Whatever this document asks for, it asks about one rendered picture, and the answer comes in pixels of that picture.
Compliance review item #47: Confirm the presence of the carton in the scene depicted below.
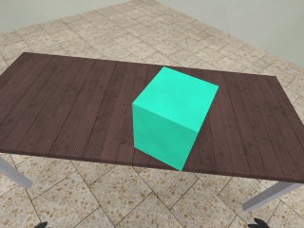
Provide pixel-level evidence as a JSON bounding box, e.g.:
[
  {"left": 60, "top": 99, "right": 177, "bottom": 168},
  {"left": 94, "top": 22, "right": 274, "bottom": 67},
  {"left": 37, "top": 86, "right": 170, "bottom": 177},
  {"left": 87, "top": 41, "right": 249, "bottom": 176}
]
[{"left": 132, "top": 66, "right": 219, "bottom": 171}]

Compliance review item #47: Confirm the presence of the table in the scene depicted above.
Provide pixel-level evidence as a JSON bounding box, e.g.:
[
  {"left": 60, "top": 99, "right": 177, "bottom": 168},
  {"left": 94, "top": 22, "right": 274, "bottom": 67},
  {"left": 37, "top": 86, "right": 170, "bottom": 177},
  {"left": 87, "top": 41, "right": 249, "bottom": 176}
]
[{"left": 0, "top": 52, "right": 304, "bottom": 212}]

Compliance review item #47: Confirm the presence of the right robot hand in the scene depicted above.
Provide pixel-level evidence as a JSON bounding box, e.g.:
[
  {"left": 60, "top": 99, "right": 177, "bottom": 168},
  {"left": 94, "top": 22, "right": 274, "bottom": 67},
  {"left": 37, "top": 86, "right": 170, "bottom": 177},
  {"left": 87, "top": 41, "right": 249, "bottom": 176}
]
[{"left": 248, "top": 218, "right": 270, "bottom": 228}]

